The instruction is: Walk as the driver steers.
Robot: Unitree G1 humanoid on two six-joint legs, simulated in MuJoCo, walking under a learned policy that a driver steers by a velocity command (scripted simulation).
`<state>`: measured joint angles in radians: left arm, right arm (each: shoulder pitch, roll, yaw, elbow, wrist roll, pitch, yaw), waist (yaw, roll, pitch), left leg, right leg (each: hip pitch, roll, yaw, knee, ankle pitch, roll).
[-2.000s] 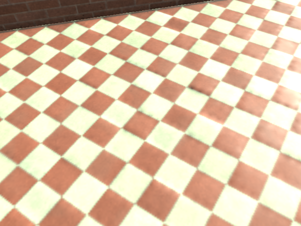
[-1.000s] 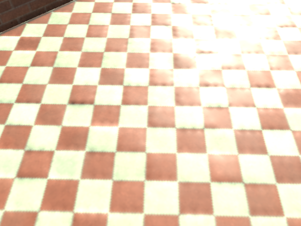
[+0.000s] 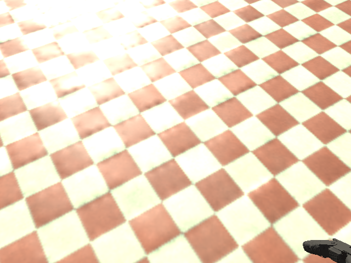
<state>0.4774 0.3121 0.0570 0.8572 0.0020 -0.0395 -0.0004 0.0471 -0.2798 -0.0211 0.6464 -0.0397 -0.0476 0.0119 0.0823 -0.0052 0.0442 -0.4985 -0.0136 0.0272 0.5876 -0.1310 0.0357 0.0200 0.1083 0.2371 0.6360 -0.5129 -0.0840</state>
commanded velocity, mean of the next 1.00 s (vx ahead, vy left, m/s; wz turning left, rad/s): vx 0.49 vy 0.00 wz -0.36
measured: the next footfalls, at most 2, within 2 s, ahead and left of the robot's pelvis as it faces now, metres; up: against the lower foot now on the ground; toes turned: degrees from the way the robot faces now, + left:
right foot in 0.48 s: +0.40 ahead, -0.15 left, +0.00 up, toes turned -20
left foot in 1.04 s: +0.76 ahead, -0.10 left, +0.00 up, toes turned -15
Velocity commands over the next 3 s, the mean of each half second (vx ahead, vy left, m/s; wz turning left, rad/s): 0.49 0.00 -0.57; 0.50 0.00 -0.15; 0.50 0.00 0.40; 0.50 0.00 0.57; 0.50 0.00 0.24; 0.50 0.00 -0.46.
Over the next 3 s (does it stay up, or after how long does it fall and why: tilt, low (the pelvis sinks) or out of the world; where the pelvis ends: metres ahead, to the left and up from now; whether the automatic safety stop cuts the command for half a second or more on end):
stays up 1.60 -0.04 0.03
